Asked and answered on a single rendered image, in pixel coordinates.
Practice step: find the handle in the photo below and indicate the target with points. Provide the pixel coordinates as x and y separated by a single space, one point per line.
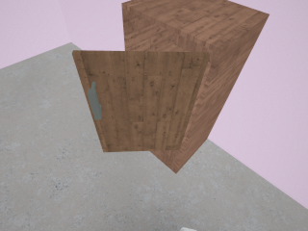
94 102

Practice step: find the cupboard door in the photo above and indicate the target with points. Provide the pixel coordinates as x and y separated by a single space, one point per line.
146 97

